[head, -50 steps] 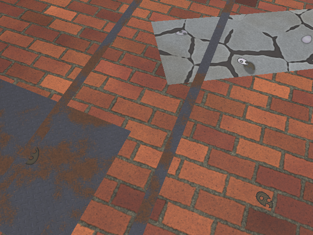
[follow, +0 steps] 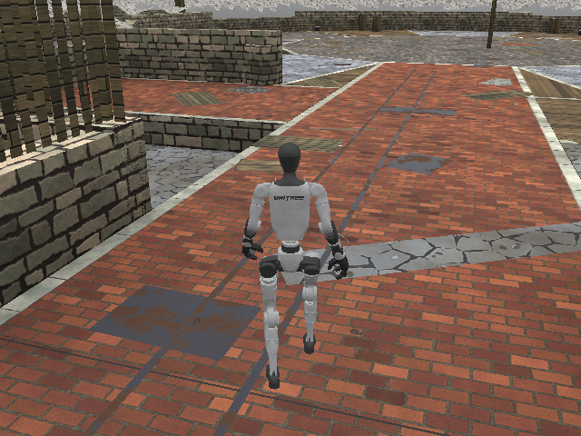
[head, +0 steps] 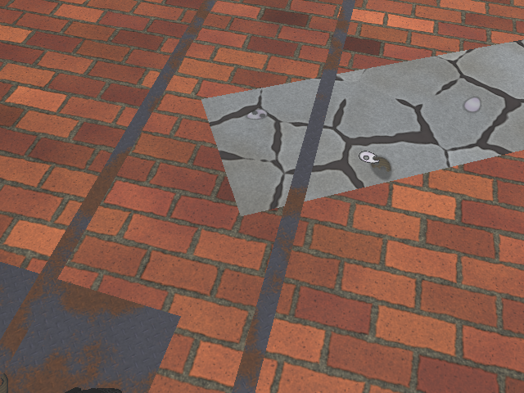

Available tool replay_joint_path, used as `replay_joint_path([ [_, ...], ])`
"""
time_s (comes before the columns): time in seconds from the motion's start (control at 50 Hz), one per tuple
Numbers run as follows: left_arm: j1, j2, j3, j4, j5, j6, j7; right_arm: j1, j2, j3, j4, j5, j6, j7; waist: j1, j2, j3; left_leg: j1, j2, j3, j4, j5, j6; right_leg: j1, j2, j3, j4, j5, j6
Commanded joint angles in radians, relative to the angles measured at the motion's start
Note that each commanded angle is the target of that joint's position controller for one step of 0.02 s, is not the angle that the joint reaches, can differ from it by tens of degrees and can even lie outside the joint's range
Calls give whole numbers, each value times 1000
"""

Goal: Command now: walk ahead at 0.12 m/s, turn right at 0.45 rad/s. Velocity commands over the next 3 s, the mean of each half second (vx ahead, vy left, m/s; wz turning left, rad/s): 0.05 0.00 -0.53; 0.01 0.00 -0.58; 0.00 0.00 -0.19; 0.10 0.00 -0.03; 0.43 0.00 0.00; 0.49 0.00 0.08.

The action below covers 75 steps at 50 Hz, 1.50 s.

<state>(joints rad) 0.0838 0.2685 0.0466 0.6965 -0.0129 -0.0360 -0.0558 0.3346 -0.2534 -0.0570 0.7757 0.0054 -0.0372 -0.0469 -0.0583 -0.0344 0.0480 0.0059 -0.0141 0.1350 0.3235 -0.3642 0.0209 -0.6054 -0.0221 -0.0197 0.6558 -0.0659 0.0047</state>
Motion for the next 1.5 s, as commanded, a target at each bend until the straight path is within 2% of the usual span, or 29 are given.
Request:
replay_joint_path([
  [0.02,66,116,44,-72,6,-10,-14,-73,-199,-57,-72,18,-1,-17,85,144,-93,-65,241,-32,150,931,86,205,51,-46,-51,-19,-52],
  [0.06,238,196,85,-42,12,-11,9,-62,-170,-47,-85,10,-1,-14,170,36,-189,-197,141,8,511,732,7,495,59,21,-181,210,-128],
  [0.08,246,279,92,-59,12,-3,35,2,-52,-11,-114,-53,-7,1,95,-233,-268,-478,11,7,867,-191,-55,733,-195,350,-104,693,-243],
  [0.1,226,293,87,-103,33,-9,32,85,-83,-1,-123,-29,-15,20,79,-245,-481,-635,-96,-215,1129,-378,-80,868,-376,779,-226,471,-465],
  [0.12,169,227,78,-126,21,-5,31,1,-170,-22,-120,2,-15,31,122,-85,-413,-693,-33,-272,1148,-263,-69,794,-321,691,-289,244,-422],
  [0.16,82,158,56,-132,-3,6,41,-103,-166,-22,-137,-6,3,15,84,49,-214,-699,33,-250,1017,-108,-62,540,-218,518,-331,3,-308],
  [0.24,28,169,63,-143,21,23,55,-84,-128,-17,-138,-23,31,2,26,-39,-143,-520,29,-213,759,-53,-76,259,-111,381,-363,55,-265],
  [0.44,63,191,78,-154,5,72,81,-178,-122,-17,-155,-5,11,16,83,-115,-172,-419,-16,-233,374,34,-83,295,-81,505,-322,-223,-211],
  [0.5,69,168,70,-156,-10,84,85,-107,-146,-36,-133,-4,-3,24,40,-104,-164,-221,20,-231,82,154,-28,247,-20,497,-236,-242,-143],
  [0.52,107,117,57,-157,-6,84,84,-81,-215,-53,-140,-23,1,19,56,53,-189,-105,232,-402,20,152,50,133,59,387,-43,-430,-83],
  [0.54,72,132,66,-198,-14,69,80,-108,-276,-68,-132,-59,12,22,76,361,-112,-161,387,-648,-55,278,201,-52,201,156,175,-539,-29],
  [0.56,95,212,90,-174,7,58,78,-160,-216,-55,-167,-65,7,20,75,274,-113,-189,418,-648,-39,329,240,-54,127,191,393,-510,10],
  [0.58,123,226,101,-144,-2,62,75,-209,-166,-41,-181,-50,7,12,93,198,-111,-200,362,-534,-11,362,203,-44,118,181,477,-446,28],
  [0.62,166,180,92,-108,-2,86,81,-244,-131,-29,-190,-19,11,5,95,153,-95,-177,279,-389,19,408,154,-64,102,151,596,-357,68],
  [0.76,28,92,48,-185,-9,88,57,-155,-192,-52,-162,-21,44,-5,8,219,-116,-63,290,-238,27,495,193,4,11,35,302,-335,104],
  [0.9,130,117,67,-167,-10,96,36,-185,-214,-68,-136,27,39,16,70,212,-132,-157,303,-140,159,465,116,337,50,-64,-180,-146,-13],
  [0.92,172,153,82,-156,-8,95,46,-127,-176,-59,-111,19,35,21,76,117,-149,-262,259,-72,277,350,43,490,35,3,-263,-2,-50],
  [0.94,210,281,112,-174,-5,89,63,-126,-103,-34,-147,-36,32,28,58,-204,-170,-556,141,23,599,-123,-66,691,-233,365,-263,401,-154],
  [0.96,188,297,105,-194,33,68,57,-223,-117,-32,-189,-36,27,19,105,-271,-195,-711,35,-106,802,-336,-103,622,-388,547,-276,499,-363],
  [1.0,144,200,72,-171,34,39,56,-255,-172,-50,-170,-3,34,11,101,-120,-159,-701,75,-186,891,-211,-89,562,-283,377,-284,366,-306],
  [1.02,98,173,64,-171,16,39,61,-233,-166,-52,-145,-9,39,4,80,-75,-149,-692,86,-191,856,-141,-92,548,-231,324,-280,310,-255],
  [1.04,62,157,54,-170,4,42,66,-215,-169,-54,-138,-15,44,1,63,-89,-141,-662,84,-185,841,-82,-102,516,-205,290,-279,336,-237],
  [1.16,46,132,36,-140,22,45,81,-199,-104,-25,-118,-6,49,15,63,-97,-147,-487,72,-168,577,22,-115,469,-163,237,-296,234,-232],
  [1.26,51,135,30,-106,24,49,68,-205,-119,-23,-121,0,45,21,83,-106,-97,-352,58,-158,355,-11,-92,402,-176,308,-300,68,-249],
  [1.3,27,105,16,-92,13,47,65,-162,-95,-16,-104,-6,36,27,40,-78,-89,-232,47,-144,140,143,-69,364,-147,302,-273,35,-212],
  [1.34,87,66,1,-66,32,31,62,-134,-148,-18,-107,-32,26,26,57,34,-125,-63,153,-259,69,480,-27,296,-69,252,-219,-91,-111],
  [1.36,146,68,8,-61,35,24,56,-172,-202,-32,-93,-23,25,28,130,174,-117,-117,167,-259,125,413,21,306,10,165,-233,-181,-70],
  [1.4,56,103,15,-55,35,30,60,-199,-107,-11,-105,-22,17,39,68,140,-87,-222,123,-238,93,198,20,373,24,141,-204,-179,-36],
  [1.5,66,70,15,-36,28,48,69,-169,-99,-1,-92,-21,-1,34,58,89,-67,-231,95,-206,116,198,-8,371,9,158,-197,-93,-57],
])
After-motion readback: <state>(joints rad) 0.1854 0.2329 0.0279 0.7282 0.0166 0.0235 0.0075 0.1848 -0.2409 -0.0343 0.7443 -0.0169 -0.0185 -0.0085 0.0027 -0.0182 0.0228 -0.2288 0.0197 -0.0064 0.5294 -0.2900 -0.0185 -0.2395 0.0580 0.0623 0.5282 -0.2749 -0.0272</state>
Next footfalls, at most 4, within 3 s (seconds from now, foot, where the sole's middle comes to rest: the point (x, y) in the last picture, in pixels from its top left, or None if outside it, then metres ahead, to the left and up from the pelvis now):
0.06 right None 0.19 -0.10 -0.77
0.50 left None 0.21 0.12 -0.77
0.92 right None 0.08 -0.12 -0.77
1.32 left None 0.22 0.07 -0.77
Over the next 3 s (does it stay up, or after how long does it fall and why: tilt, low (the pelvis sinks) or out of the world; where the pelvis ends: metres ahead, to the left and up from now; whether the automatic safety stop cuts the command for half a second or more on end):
stays up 0.56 -0.37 -0.01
